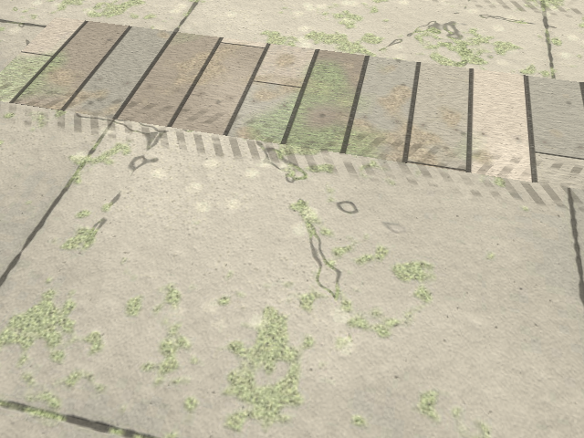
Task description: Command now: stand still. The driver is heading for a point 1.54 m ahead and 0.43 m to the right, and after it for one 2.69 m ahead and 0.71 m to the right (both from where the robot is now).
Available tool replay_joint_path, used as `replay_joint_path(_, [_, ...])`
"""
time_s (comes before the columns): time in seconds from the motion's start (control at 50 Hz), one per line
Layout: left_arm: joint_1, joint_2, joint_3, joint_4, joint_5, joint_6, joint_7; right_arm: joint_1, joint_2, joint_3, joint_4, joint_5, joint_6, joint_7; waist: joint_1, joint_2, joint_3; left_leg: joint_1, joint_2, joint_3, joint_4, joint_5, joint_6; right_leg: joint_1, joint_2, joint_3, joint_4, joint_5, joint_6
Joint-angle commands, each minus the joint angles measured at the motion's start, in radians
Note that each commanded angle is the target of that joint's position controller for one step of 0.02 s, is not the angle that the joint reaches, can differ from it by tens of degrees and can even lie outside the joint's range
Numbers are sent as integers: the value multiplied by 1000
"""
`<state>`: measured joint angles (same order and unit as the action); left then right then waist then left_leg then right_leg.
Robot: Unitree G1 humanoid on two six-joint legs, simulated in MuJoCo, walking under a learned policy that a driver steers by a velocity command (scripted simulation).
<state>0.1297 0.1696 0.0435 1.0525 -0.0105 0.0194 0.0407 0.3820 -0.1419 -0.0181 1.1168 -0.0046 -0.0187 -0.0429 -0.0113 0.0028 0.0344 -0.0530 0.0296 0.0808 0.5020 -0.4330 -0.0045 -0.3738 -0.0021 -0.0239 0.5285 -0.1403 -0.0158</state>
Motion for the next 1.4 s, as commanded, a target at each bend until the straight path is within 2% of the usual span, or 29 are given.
replay_joint_path(0.02, [-4,90,12,-29,0,-6,3,113,-77,-9,-1,0,-3,-2,1,9,8,-254,32,-32,-137,167,42,233,-38,61,-37,135,-73])
replay_joint_path(0.2, [25,87,5,1,-2,-4,2,155,-68,-2,9,-1,-1,1,-2,18,-4,-240,29,-31,-159,78,51,235,-23,44,-32,24,-68])
replay_joint_path(0.22, [24,107,31,-5,39,-41,-54,137,-54,-6,-9,-29,-42,86,17,36,82,-282,110,-106,-254,-232,121,127,-14,-5,-52,-263,-1])
replay_joint_path(0.24, [-26,145,51,-22,49,-55,-70,176,-135,-39,3,-49,-64,112,-42,103,173,-237,202,-197,-323,-352,216,-38,32,-46,35,-323,32])
replay_joint_path(0.26, [-99,122,52,-63,63,-58,-63,209,-171,-56,4,-65,-82,104,-85,142,218,-146,313,-286,-363,-363,285,-207,14,-49,110,-325,41])
replay_joint_path(0.3, [-171,79,51,-117,60,-68,-33,201,-96,-43,-15,-71,-119,68,-96,158,189,59,416,-399,-417,-197,311,-411,-49,56,281,-296,7])
replay_joint_path(0.36, [-169,21,31,-145,53,-108,-52,14,-93,-43,-103,-31,-128,33,-41,109,111,22,262,-173,-404,86,221,-183,-12,-42,205,-289,-36])
replay_joint_path(0.44, [-5,53,32,-100,14,-144,-82,107,-182,-54,-83,-48,-71,40,27,105,67,-116,210,-69,-200,405,209,222,75,-131,-53,17,-81])
replay_joint_path(0.46, [96,114,49,-81,21,-151,-71,162,-144,-45,-57,-72,-70,50,58,51,-9,-154,160,-11,-24,480,160,362,39,-67,-43,56,-121])
replay_joint_path(0.48, [349,149,47,-35,37,-144,-53,235,-23,-11,-77,-91,-84,70,113,-120,-251,-438,29,47,310,310,74,753,-142,261,-18,1,-296])
replay_joint_path(0.5, [643,166,44,44,89,-134,-44,127,-11,-5,-112,-93,-100,92,247,-207,-279,-670,-90,-106,656,-159,48,914,-337,694,-246,-49,-430])
replay_joint_path(0.52, [596,209,50,58,114,-153,-48,-96,-68,-34,-174,-51,-120,100,253,-151,-21,-867,-65,-261,880,-51,124,726,-333,660,-307,-207,-339])
replay_joint_path(0.54, [425,167,36,19,91,-157,-52,-131,-99,-46,-169,-39,-134,91,173,-83,32,-838,-5,-229,966,58,171,516,-314,503,-306,-257,-290])
replay_joint_path(0.56, [310,83,8,-15,80,-155,-54,-107,-84,-49,-171,-62,-134,83,96,-36,20,-755,34,-199,953,124,205,387,-294,403,-314,-225,-273])
replay_joint_path(0.6, [196,-25,-30,-54,63,-142,-55,-75,-6,-37,-168,-80,-103,83,9,2,37,-665,95,-194,921,216,211,212,-274,280,-373,-86,-254])
replay_joint_path(0.66, [204,-33,-41,-65,71,-153,-42,-161,-8,-35,-202,-69,-79,90,-3,-13,29,-742,132,-155,821,246,176,191,-233,169,-434,30,-264])
replay_joint_path(0.68, [194,114,-3,-40,-21,-142,-32,-158,-121,-59,-234,95,-86,55,-36,-28,65,-807,137,-125,727,237,94,257,-219,148,-438,145,-209])
replay_joint_path(0.74, [255,121,-3,-36,-14,-130,-11,-335,-74,-30,-296,49,-102,46,19,-17,74,-678,118,-73,362,407,10,169,-172,60,-430,171,-168])
replay_joint_path(0.84, [338,159,26,-12,-19,-123,-6,-467,-111,-38,-343,45,-80,66,35,-55,86,-580,48,-49,85,454,56,333,-225,41,-412,243,-158])
replay_joint_path(0.88, [336,176,35,-11,-15,-108,-8,-398,-155,-58,-334,40,-86,73,-12,-95,17,-491,5,-32,54,395,100,450,-245,25,-276,544,-130])
replay_joint_path(0.92, [299,167,30,-26,3,-90,-14,-114,-236,-100,-249,43,-85,71,-150,-108,-148,-109,-48,-1,57,349,150,368,-179,-35,84,685,-79])
replay_joint_path(0.94, [302,126,12,-59,22,-88,-19,67,-325,-120,-210,26,-79,60,-186,35,-291,218,160,-254,78,310,211,104,-106,-68,437,350,-46])
replay_joint_path(0.96, [425,-27,-28,-65,7,-115,-33,106,-362,-119,-190,9,-82,68,-93,311,-436,466,371,-795,-133,72,376,-238,84,39,778,-382,2])
replay_joint_path(0.98, [354,68,-6,-66,-27,-145,-39,65,-279,-98,-197,10,-84,67,-112,241,-404,437,341,-868,-222,11,338,-347,42,159,918,-390,-20])
replay_joint_path(1.0, [241,127,6,-108,-46,-158,-40,-33,-230,-84,-212,18,-88,62,-99,178,-263,301,318,-689,-215,68,288,-420,-14,131,939,-310,-35])
replay_joint_path(1.04, [144,158,21,-139,-19,-154,-21,-189,-189,-67,-239,0,-100,68,-24,15,-143,-30,264,-468,-261,267,248,-316,-117,101,825,-150,-48])
replay_joint_path(1.12, [184,113,22,-140,-9,-99,-19,-171,-177,-58,-201,-3,-107,70,50,56,-59,-222,203,-297,-366,304,257,-253,-170,98,678,-100,-48])
replay_joint_path(1.28, [-91,113,21,-208,-6,-99,-41,-58,-231,-67,-175,2,-100,28,-21,39,-8,-107,175,-83,-404,408,194,-351,-131,52,239,274,-13])
replay_joint_path(1.4, [-226,104,11,-270,-14,-97,-76,6,-240,-78,-148,8,-78,25,-72,37,48,124,244,-7,-335,462,164,-408,-92,23,88,173,-51])
